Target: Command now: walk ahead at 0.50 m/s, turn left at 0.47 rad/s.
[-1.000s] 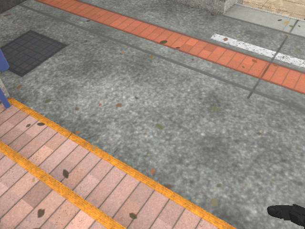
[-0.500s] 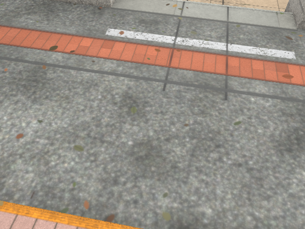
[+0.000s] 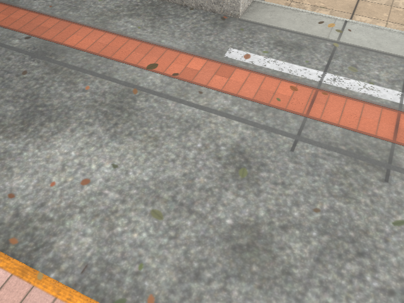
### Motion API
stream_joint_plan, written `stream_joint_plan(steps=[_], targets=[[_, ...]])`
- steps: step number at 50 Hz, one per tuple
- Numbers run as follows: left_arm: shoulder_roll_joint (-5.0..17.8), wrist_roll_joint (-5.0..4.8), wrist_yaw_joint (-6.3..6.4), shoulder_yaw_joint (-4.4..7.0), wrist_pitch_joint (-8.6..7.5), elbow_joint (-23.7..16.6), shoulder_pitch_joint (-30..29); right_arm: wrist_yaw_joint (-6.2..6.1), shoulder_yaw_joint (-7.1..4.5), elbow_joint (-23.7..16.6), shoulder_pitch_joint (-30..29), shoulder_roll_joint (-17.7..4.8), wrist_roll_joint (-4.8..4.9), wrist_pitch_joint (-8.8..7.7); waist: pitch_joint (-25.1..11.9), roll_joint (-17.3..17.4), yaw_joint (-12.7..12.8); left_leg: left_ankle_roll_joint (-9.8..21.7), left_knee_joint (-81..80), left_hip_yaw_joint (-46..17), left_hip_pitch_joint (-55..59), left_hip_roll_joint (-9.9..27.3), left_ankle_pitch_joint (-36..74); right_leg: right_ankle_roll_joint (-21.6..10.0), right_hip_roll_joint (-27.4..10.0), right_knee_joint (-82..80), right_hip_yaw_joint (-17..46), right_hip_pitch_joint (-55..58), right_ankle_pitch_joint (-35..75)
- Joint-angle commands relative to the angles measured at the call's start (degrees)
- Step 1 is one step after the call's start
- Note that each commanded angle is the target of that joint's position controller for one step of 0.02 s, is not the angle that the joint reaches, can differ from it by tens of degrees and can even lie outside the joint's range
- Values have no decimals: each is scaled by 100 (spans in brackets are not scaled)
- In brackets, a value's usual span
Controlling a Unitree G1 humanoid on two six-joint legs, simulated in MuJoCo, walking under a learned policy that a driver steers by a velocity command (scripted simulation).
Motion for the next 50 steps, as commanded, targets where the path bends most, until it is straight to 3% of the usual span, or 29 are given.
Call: stream_joint_plan(steps=[1, 3, 5, 6, 7, 8, 9, 10, 12, 15, 16, 17, 21, 25, 29, 30, 32, 33, 34, 35, 36, 37, 38, 40, 41, 43, 45, 47, 50], targets=[[297, 77, 55, -19, -53, -271, -559, 19, 76, 1, -53, 10, -29, 40, 753, -371, -164, -17, -892, 327, 1727, -79, 311, -292, -750, -758, 366, -1596, 791], [366, 169, 163, -55, 86, -42, -85, -90, 69, 57, 26, -51, -248, -25, 701, -129, -136, 69, -1785, 342, 1530, -18, -183, -414, -712, 534, 260, -548, 1982], [426, 106, 256, -36, 276, 25, -89, -169, -4, 518, 1546, -217, -353, -123, 156, -268, -765, 461, -2714, -122, 2709, 182, -458, -464, -633, 2997, 255, -558, 3304], [686, -19, 239, 63, 319, -129, -530, -189, -140, 716, 2237, -437, -301, -133, -42, 389, -1367, 947, -2963, -482, 3742, 411, -102, -364, 3, 5317, -99, -1522, 1386], [440, 29, 174, 20, 282, -519, -230, -171, -223, 770, 2456, -1107, -141, -177, -451, 1318, -833, 940, -503, -843, 5591, 1029, 2240, -400, 61, 5995, 489, -3751, -791], [507, 36, 145, -46, 230, -735, -47, -177, -179, 678, 2565, -1100, 37, -208, -1122, 1236, -881, 1373, -115, -1754, 6499, 1621, 2593, -355, -255, 5577, 1097, -4784, -397], [692, 185, 147, -8, 156, -792, -403, -248, -119, 613, 2395, -831, 130, -237, -1096, 428, -959, 1456, -687, -2248, 6131, 1732, 1040, -332, -409, 4898, 1362, -5098, 648], [623, 224, 62, -32, 187, -996, -670, -423, -189, 501, 1750, -1010, 130, -185, -920, 429, -552, 1990, -1340, -3107, 5125, 2056, -1350, -53, -475, 3959, 1407, -5108, 1150], [733, 280, 50, 29, 365, -1079, -1244, -531, -56, 254, 1171, -640, 32, -236, -538, -254, -317, 2088, -1805, -3498, 3234, 1927, -1511, 503, -664, 2683, 1526, -4016, 1363], [305, 146, -8, -114, 551, -1089, -1260, -505, -54, 310, 1243, -665, 71, -347, -741, -231, -167, 1572, -1841, -2353, 1753, 1103, -30, 514, -339, 1957, 982, -2333, 2336], [388, 141, -15, -72, 531, -1029, -1262, -457, -63, 428, 1346, -560, 43, -389, -717, -140, -160, 1338, -1573, -2107, 1730, 797, -398, 349, -341, 1806, 1134, -2397, 3551], [635, 127, -27, 33, 500, -1191, -1672, -502, -50, 582, 1700, -426, 53, -398, -608, -77, -374, 1350, -1286, -2517, 2402, 831, -1503, 234, -488, 1663, 1587, -3291, 4070], [394, 197, -207, -48, 392, -1641, -2560, -572, 20, 462, 1613, -141, 23, -392, -266, -71, -537, 1188, -660, -2769, 2121, 338, -4034, 142, -264, 88, 1719, -3392, 5398], [240, 119, -322, -128, 401, -1932, -2830, -580, 14, 289, 1697, -294, -129, -396, 16, 106, -698, 1174, 6, -3128, 1697, 186, -4728, 160, -97, -488, 1824, -3051, 5310], [378, -111, -321, -72, 248, -1916, -2599, -755, 56, 262, 1846, -159, -211, -299, 400, 260, -790, 893, 610, -3147, 1966, 47, -4911, 44, -594, -2105, 2034, -2407, 5880], [434, -172, -280, -7, 246, -1726, -2267, -808, 58, 347, 2006, -131, -217, -261, 448, 133, -741, 874, 1007, -3045, 2040, 45, -4864, 12, -740, -2510, 1928, -2025, 6148], [733, -67, -204, 208, 278, -1073, -747, -700, 39, 486, 2381, -203, -258, -161, -105, -699, -163, 725, 2912, -2251, 1609, -380, -4656, 79, -357, -2500, 1281, -104, 5346], [829, -8, -238, 239, 327, -738, 34, -612, 56, 665, 2733, 136, -268, -189, -544, -1044, 47, 570, 4723, -1833, 714, -828, -6310, 19, -636, -1892, 1687, 986, 5315], [873, 131, -313, 192, 304, -444, 858, -550, 26, 717, 3230, 443, 31, -268, -1113, -1669, -149, 293, 7233, -1208, -794, -1183, -8013, -76, -1144, -54, 1992, 2317, 6537], [910, 46, -384, 212, 361, -413, 907, -653, 112, 503, 3229, 468, 104, -340, -1198, -1970, -293, 166, 8395, -768, -1974, -875, -7406, -238, -1717, -507, 3277, 2297, 5867], [1399, -104, -345, 396, 405, -393, 541, -672, 175, 185, 2678, 281, 85, -370, -1230, -2471, -307, 141, 8454, -261, -3148, -788, -6616, -1166, -2318, -2101, 5158, 2193, 1613], [653, -122, -223, 220, 464, -669, -149, -622, 145, 108, 1573, 55, -152, -323, -317, -1056, -158, 85, 7649, -18, -3402, -144, -5806, -1083, -1812, -2674, 4771, 1129, 317], [548, -70, -104, 166, 444, -668, -288, -491, 152, -59, 899, 26, -234, -283, 4, -849, -33, 45, 7002, -129, -3025, 80, -5545, -1154, -1677, -2566, 4440, 229, 900], [258, 35, -54, 32, 280, -358, 15, -352, 287, -249, 399, 437, -314, -176, 175, -382, -221, 129, 6104, -562, -2516, 392, -4824, -1127, -1397, -2288, 4040, -966, 1961], [249, 36, -72, -29, 197, -403, -233, -330, 293, -261, 442, 352, -196, -183, 235, -399, -489, 37, 4698, -492, -2010, 440, -4101, -922, -1035, -2497, 3546, -1454, 2512], [383, -42, -59, -3, 153, -434, -395, -296, 371, -477, 85, 374, -236, -273, 102, -776, -485, -250, 2404, -76, -512, 205, -3196, -1007, -459, -2934, 2826, -2318, 3791], [233, -125, -54, -49, 196, -381, -70, -277, 477, -472, -91, 559, -116, -284, -193, -1083, -320, -347, 1215, -25, 322, 83, -2686, -990, -482, -2934, 2532, -2005, 4833], [153, -168, -54, -64, 253, -351, 291, -281, 521, -570, -553, 558, 27, -307, -201, -833, -89, -383, 248, -50, 529, -17, -2412, -902, -566, -2941, 2663, -1403, 4983], [172, -82, 20, -53, 353, -287, 875, -289, 505, -706, -1165, 447, 24, -331, -17, -531, 201, -432, -611, -178, 202, -67, -2629, -856, -713, -2713, 3067, -236, 4962]])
